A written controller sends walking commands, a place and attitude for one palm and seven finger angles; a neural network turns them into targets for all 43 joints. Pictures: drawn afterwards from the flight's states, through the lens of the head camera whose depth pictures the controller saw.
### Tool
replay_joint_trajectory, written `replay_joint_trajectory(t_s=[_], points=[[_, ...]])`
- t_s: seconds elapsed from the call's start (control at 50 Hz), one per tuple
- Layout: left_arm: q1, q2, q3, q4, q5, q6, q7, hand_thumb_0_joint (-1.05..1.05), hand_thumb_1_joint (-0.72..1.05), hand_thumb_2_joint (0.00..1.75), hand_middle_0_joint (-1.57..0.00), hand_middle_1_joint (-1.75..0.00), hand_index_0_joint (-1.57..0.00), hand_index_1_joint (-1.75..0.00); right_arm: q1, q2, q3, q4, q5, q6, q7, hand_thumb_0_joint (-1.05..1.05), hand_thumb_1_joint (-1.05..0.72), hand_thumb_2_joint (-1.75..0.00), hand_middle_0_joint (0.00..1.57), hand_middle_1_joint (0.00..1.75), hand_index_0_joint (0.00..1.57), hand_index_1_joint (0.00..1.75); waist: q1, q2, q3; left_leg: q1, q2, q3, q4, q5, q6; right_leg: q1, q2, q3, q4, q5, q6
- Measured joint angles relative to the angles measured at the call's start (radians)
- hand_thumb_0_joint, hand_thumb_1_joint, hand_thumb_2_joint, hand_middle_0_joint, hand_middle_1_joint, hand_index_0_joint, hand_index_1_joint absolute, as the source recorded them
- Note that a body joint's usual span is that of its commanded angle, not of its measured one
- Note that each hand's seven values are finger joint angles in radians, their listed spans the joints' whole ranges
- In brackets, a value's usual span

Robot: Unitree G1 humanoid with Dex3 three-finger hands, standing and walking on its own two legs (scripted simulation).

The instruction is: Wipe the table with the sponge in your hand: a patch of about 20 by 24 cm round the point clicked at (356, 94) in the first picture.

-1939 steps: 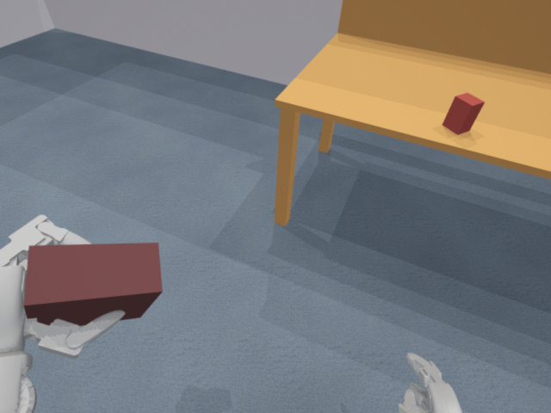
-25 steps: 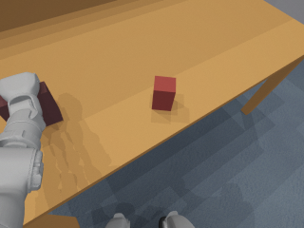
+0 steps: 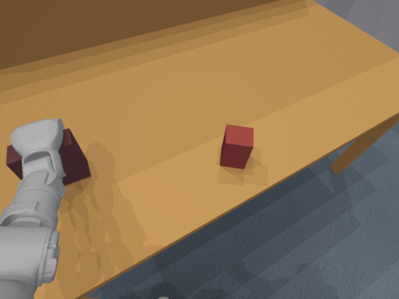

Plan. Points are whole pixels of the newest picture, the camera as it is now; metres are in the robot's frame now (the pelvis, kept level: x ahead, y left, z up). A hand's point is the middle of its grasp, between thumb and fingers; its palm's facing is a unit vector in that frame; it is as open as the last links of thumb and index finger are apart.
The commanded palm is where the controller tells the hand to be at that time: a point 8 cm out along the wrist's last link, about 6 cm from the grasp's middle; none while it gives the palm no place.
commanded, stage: slide back across to the first lane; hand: left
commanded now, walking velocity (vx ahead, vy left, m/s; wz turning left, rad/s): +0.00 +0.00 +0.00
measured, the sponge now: (56, 167) +0.40 +0.33 -0.03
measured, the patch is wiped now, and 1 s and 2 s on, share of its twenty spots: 1.00 1.00 1.00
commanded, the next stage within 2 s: wipe back along the first lane in 0.16 s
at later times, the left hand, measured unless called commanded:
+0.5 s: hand (38, 168) +0.37 +0.34 +0.00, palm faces -0.10 -0.01 -1.00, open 10.0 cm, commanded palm +0.34 +0.32 +0.04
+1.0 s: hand (38, 189) +0.33 +0.33 +0.00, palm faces -0.05 +0.00 -1.00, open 9.9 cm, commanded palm +0.29 +0.30 +0.03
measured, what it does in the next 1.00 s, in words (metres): stands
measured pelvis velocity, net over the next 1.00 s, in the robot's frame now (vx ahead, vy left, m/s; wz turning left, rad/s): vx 0.01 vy -0.01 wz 0.03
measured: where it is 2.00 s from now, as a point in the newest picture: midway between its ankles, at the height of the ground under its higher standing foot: outside the picture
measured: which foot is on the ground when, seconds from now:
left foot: down 0.00-1.00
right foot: down 0.00-1.00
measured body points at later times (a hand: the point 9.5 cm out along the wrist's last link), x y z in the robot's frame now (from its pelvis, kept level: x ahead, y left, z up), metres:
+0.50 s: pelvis +0.01 -0.01 +0.01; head +0.08 +0.00 +0.45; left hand +0.38 +0.34 +0.06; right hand +0.11 -0.28 -0.12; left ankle -0.01 +0.08 -0.71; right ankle +0.00 -0.15 -0.71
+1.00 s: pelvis +0.01 -0.01 +0.01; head +0.04 -0.01 +0.46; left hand +0.33 +0.32 +0.06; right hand +0.16 -0.26 -0.11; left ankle -0.01 +0.08 -0.71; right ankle +0.00 -0.15 -0.71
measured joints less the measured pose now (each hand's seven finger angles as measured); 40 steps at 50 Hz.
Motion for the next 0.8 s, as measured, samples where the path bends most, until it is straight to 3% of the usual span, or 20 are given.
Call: replay_joint_trajectory(t_s=[0.22, 0.38, 0.52, 0.8], points=[[0.088, 0.002, 0.016, -0.074, -0.008, -0.008, -0.008, 0.00, -0.53, 1.12, -0.73, -1.39, -0.74, -1.42, -0.028, -0.003, -0.010, -0.011, -0.002, 0.025, 0.002, 0.01, -0.90, -0.90, 0.20, 0.30, 0.20, 0.30, 0.026, 0.001, 0.003, 0.046, 0.000, -0.010, -0.023, -0.007, -0.005, 0.049, 0.000, -0.010, -0.025, -0.009, 0.000], [0.119, 0.017, 0.005, -0.101, -0.007, -0.022, -0.021, 0.00, -0.52, 1.11, -0.72, -1.39, -0.73, -1.43, -0.021, -0.006, -0.017, -0.004, -0.001, 0.028, -0.011, 0.01, -0.90, -0.90, 0.20, 0.30, 0.20, 0.30, 0.031, 0.000, 0.011, 0.061, 0.003, -0.023, -0.033, -0.004, -0.013, 0.068, 0.003, -0.022, -0.036, -0.009, -0.009], [0.212, -0.007, -0.004, -0.182, -0.037, -0.008, 0.008, -0.01, -0.50, 1.10, -0.71, -1.40, -0.72, -1.43, -0.008, -0.009, -0.027, 0.006, 0.002, 0.037, -0.014, 0.01, -0.91, -0.90, 0.20, 0.30, 0.20, 0.30, 0.041, 0.010, 0.004, 0.086, 0.006, -0.021, -0.043, -0.005, -0.015, 0.091, 0.005, -0.020, -0.044, -0.008, -0.010], [0.305, -0.051, -0.048, -0.275, -0.049, 0.031, 0.023, -0.01, -0.47, 1.08, -0.70, -1.40, -0.70, -1.44, -0.043, -0.004, -0.017, -0.016, 0.010, 0.036, -0.024, 0.01, -0.91, -0.90, 0.20, 0.30, 0.20, 0.30, 0.061, 0.011, 0.003, 0.124, -0.002, -0.020, -0.055, 0.004, -0.014, 0.124, -0.002, -0.019, -0.043, -0.008, -0.010]])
